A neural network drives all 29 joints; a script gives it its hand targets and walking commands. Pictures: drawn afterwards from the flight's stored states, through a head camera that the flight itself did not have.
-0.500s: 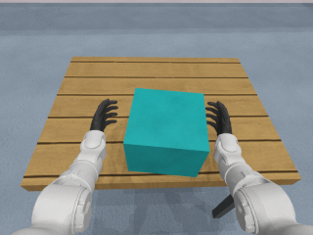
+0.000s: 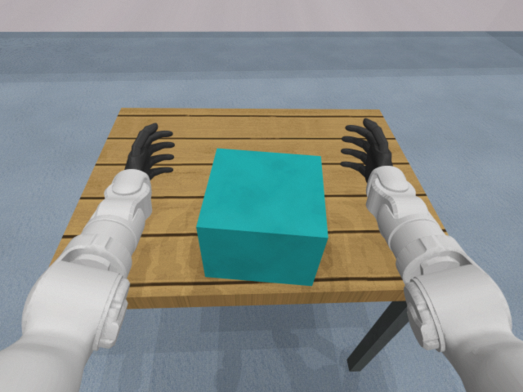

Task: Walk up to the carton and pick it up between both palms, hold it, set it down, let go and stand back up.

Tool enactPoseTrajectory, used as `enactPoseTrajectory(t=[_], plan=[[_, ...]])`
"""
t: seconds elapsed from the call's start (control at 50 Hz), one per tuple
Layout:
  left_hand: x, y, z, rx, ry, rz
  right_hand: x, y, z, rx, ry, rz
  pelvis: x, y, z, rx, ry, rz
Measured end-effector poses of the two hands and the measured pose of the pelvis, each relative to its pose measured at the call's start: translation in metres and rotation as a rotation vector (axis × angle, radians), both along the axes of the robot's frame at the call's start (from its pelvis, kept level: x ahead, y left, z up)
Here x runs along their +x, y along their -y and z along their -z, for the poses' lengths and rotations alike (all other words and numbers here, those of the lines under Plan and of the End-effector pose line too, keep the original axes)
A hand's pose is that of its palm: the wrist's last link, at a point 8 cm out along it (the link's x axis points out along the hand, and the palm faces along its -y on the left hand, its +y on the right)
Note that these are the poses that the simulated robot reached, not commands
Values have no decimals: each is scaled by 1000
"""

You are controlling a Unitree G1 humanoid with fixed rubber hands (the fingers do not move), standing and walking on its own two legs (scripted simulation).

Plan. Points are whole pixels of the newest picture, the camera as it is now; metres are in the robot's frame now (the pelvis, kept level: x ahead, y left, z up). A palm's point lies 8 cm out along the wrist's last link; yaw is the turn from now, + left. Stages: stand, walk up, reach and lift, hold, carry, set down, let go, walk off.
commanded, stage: set down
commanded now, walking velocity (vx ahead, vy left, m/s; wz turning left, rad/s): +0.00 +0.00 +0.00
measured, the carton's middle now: (263, 215) +0.44 -0.04 +0.00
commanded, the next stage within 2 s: none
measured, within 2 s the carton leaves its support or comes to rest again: neither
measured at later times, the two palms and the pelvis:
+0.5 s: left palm (112, 171) +0.42 +0.19 +0.15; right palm (396, 172) +0.38 -0.22 +0.16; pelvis +0.02 +0.01 +0.01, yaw -1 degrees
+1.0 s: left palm (113, 239) +0.33 +0.19 +0.10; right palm (390, 237) +0.31 -0.21 +0.09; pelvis +0.02 +0.01 +0.01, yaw -1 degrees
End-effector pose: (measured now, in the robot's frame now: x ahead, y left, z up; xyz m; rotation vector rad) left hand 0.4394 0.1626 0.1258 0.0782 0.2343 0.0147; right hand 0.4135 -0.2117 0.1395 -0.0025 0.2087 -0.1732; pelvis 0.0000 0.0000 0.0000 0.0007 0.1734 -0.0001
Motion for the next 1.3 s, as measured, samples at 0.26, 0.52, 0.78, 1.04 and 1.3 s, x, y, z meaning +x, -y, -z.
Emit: enactPoseTrajectory(t=[0.26, 0.52, 0.78, 1.04, 1.3], plan=[[12, -2, -25, -10, -5, 26, 1, 17, -26, 10, 19, 72, 13, 2, -8, -3, 65, 15], [-27, -33, -19, -18, -24, 10, -35, 11, -15, 22, 1, 45, 21, -10, -15, -11, 194, 20], [-92, -29, 26, -37, -36, 13, -89, -1, 36, 31, 5, 42, 15, -20, -13, -8, 253, 11], [-115, -29, 40, -50, -35, -12, -110, -3, 54, 10, -8, 4, 20, -8, -14, -1, 270, 12], [-161, -38, 64, -63, -32, -23, -161, 5, 69, 2, 9, 72, 35, -9, -14, -7, 249, 16]])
